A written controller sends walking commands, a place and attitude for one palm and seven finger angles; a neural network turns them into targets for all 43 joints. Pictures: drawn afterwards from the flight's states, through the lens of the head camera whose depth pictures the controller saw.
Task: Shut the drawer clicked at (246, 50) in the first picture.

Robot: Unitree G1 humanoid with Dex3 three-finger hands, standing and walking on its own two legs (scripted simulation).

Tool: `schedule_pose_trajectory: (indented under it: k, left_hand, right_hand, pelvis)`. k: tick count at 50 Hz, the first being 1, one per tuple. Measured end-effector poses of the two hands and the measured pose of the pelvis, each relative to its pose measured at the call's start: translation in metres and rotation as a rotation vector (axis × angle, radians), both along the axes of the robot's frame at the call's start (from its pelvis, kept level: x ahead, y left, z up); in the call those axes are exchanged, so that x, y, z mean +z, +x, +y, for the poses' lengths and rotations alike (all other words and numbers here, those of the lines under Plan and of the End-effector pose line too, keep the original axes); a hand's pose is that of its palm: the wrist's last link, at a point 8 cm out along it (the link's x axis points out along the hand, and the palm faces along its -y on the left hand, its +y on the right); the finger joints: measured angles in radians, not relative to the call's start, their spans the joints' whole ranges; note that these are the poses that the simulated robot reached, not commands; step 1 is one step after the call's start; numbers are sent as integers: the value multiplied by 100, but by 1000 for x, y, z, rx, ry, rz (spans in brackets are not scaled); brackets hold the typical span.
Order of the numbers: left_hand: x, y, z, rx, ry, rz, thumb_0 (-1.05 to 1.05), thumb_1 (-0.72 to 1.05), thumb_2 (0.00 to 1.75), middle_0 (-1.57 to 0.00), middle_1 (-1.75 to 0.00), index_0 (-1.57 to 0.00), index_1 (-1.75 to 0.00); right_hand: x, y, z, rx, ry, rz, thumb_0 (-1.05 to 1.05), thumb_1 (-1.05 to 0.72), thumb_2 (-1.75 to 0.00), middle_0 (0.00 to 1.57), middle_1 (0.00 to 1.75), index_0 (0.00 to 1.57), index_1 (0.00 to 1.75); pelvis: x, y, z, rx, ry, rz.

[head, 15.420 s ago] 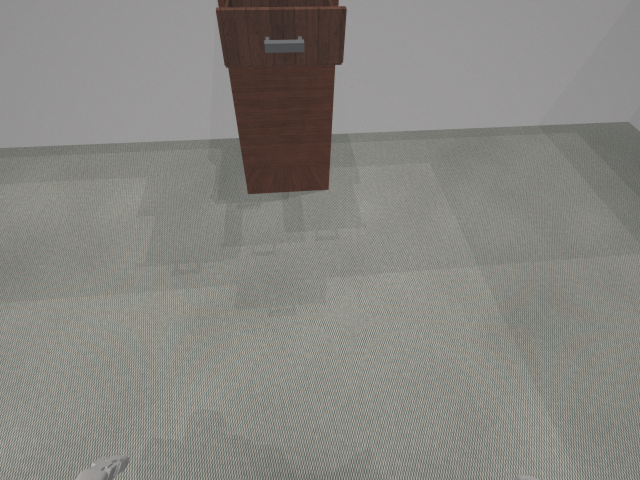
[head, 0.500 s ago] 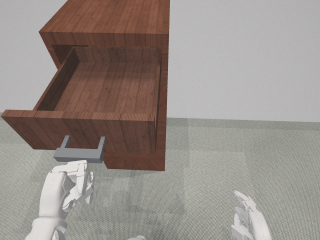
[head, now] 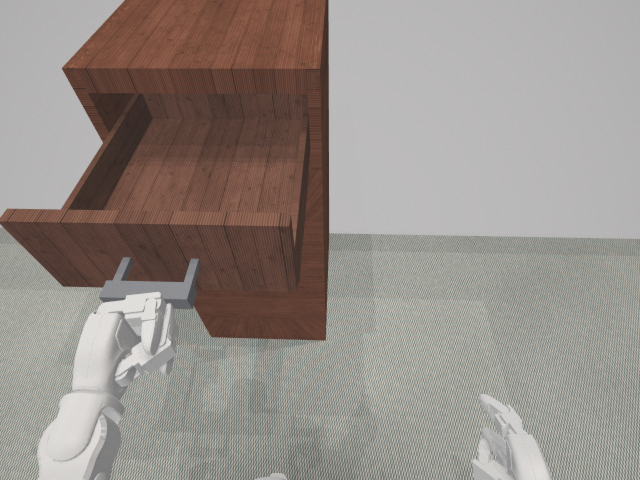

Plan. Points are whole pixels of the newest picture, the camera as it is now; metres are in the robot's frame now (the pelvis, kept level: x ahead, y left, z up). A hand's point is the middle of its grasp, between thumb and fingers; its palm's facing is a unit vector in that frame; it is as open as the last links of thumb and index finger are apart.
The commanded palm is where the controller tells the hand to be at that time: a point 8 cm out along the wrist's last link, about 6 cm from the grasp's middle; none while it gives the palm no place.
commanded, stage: push the drawer shut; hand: left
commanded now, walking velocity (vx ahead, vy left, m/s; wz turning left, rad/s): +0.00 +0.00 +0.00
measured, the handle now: (154, 280) +0.33 +0.22 +0.08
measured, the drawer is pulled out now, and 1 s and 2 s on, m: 0.26 0.14 0.01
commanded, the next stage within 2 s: none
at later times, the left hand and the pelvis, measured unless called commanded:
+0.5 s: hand (181, 295) +0.31 +0.19 +0.07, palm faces +0.03 -1.00 -0.03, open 3.2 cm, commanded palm +0.30 +0.25 +0.08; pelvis -0.01 +0.01 +0.01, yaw -1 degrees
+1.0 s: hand (193, 251) +0.38 +0.19 +0.08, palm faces +0.02 -1.00 -0.02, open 3.2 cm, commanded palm +0.36 +0.24 +0.08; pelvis -0.01 +0.02 +0.00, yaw -2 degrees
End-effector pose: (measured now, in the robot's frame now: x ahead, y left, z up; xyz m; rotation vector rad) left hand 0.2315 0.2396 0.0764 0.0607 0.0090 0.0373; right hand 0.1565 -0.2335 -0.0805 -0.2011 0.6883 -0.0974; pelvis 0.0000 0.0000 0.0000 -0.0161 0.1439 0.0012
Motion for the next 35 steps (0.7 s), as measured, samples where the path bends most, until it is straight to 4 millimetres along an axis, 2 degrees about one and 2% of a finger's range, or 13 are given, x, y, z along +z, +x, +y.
schedule_pose_trajectory:
  k: [14, 35]
  left_hand:
    - [0, 34, 1, -7, -22, -7, 3, 79, 88, -140, -160, -140, -160]
    - [-1, 86, 4, -14, -31, -13, 2, 76, 87, -140, -160, -140, -160]
  right_hand:
    - [2, -10, 0, -23, -1, 21, 2, -90, -90, 20, 30, 20, 30]
    - [-6, -42, 6, -63, -15, 139, 1, -90, -90, 20, 30, 20, 30]
  pelvis:
    - [4, -5, 3, -11, 4, -10]
    - [5, -9, 17, -22, -2, 0]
